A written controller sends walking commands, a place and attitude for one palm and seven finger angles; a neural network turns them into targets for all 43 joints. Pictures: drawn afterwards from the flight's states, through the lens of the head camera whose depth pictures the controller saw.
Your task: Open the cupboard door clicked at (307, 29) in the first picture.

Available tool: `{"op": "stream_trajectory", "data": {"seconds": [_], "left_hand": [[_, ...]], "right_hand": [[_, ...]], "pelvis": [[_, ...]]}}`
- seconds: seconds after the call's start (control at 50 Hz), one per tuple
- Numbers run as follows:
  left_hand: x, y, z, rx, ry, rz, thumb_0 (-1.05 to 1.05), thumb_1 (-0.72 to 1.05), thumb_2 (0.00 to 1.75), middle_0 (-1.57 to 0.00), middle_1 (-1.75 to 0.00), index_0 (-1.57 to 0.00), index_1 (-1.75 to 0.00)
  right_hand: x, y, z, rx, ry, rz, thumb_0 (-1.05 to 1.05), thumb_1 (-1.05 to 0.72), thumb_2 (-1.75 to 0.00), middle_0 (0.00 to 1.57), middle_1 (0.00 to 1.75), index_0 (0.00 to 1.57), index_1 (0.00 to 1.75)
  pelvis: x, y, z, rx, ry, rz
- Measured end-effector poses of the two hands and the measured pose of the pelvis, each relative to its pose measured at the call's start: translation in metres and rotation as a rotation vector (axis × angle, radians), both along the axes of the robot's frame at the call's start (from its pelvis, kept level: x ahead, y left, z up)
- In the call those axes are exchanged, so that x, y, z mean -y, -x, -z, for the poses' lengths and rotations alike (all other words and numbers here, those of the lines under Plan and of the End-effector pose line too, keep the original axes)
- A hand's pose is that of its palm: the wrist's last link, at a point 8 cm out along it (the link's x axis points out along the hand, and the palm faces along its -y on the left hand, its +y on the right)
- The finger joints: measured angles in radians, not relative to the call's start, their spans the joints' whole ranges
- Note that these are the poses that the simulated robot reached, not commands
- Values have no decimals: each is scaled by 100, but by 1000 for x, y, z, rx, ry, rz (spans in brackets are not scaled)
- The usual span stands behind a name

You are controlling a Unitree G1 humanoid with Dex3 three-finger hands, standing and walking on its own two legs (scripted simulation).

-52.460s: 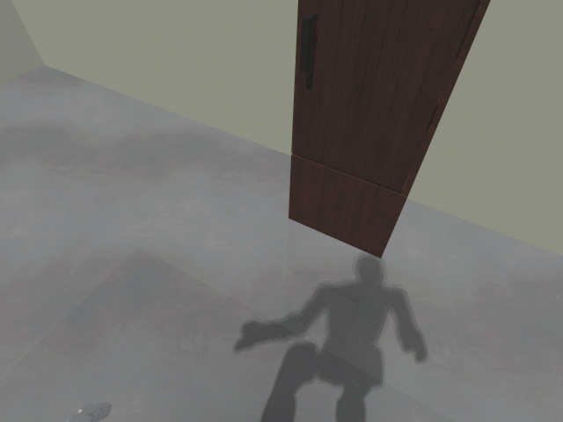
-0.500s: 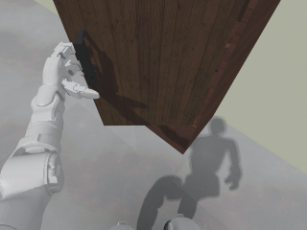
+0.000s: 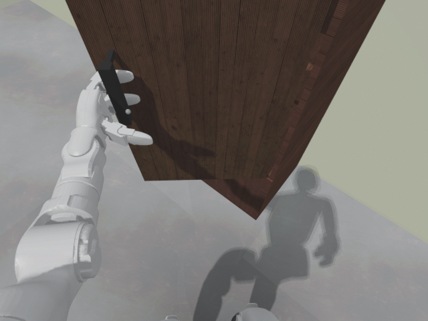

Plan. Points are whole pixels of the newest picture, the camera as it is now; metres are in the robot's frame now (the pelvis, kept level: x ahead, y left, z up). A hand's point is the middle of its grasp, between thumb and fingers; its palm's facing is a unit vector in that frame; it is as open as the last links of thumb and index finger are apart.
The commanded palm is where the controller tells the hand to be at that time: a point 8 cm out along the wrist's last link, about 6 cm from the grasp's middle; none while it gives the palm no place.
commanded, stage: slide the fingers in behind the handle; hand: left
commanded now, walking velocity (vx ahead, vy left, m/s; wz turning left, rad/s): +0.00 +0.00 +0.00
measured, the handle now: (119, 89) +0.53 +0.17 +0.11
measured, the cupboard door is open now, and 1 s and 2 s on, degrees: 41 41 76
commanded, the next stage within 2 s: close the thumb around the handle in 0.28 s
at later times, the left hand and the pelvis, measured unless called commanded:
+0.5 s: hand (127, 112) +0.47 +0.15 +0.11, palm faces -0.01 -1.00 -0.02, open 13.7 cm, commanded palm +0.45 +0.20 +0.11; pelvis -0.01 +0.00 +0.00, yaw +0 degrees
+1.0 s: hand (123, 112) +0.47 +0.15 +0.11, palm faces -0.03 -1.00 -0.01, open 6.0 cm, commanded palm +0.45 +0.21 +0.11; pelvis -0.01 +0.00 +0.00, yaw +0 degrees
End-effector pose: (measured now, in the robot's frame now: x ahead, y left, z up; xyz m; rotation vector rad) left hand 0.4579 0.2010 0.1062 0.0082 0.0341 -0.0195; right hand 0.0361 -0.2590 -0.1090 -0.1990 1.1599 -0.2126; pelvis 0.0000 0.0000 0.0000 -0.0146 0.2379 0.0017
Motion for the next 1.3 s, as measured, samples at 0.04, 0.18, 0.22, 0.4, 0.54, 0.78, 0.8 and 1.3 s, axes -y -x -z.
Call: {"op": "stream_trajectory", "data": {"seconds": [0.04, 0.18, 0.22, 0.4, 0.54, 0.78, 0.8, 1.3], "left_hand": [[1, -1, 1, -3, -1, -8, -1, -50, 30, -30, -120, -30, -120], [0, -1, -5, 23, -12, -7, -1, -50, 30, -30, -120, -30, -120], [0, 0, -5, 21, -8, -6, -1, -50, 30, -30, -120, -30, -120], [0, 5, -4, 11, -11, -14, -1, -50, 30, -30, -120, -29, -120], [0, 5, -4, 13, -10, -15, -1, -40, 35, -31, -121, -30, -121], [-6, 5, -5, 13, -3, -13, -1, 15, 58, -35, -127, -34, -127], [-7, 5, -5, 15, -2, -13, -1, 21, 61, -35, -128, -35, -127], [-2, 4, -3, 19, 10, -6, 1, 71, 84, -34, -133, -35, -134]], "right_hand": [[1, -1, 0, 6, 4, 0, 0, -91, -90, 20, 30, 20, 30], [3, 1, -1, 13, 6, 7, 0, -91, -90, 20, 30, 20, 30], [4, 3, -1, 8, 4, 8, 0, -91, -90, 20, 30, 20, 30], [3, 8, 0, 2, 1, 8, 0, -91, -90, 20, 30, 20, 30], [3, 10, 0, 5, 5, 7, 0, -91, -90, 20, 30, 20, 30], [3, 13, -1, 6, 11, 11, 0, -91, -90, 20, 30, 20, 30], [3, 13, -1, 5, 12, 10, 0, -91, -90, 20, 30, 20, 30], [-5, 13, -2, 12, 1, 18, 0, -91, -90, 20, 30, 20, 30]], "pelvis": [[0, 1, 0, -1, -1, 1], [1, 1, 0, -2, -4, 7], [1, 1, 0, 1, -4, 7], [1, 4, 0, 7, -4, 4], [1, 6, 0, 8, -5, 4], [0, 8, 0, 6, -4, 8], [0, 8, 0, 6, -3, 8], [-6, 5, 1, 1, 0, 16]]}}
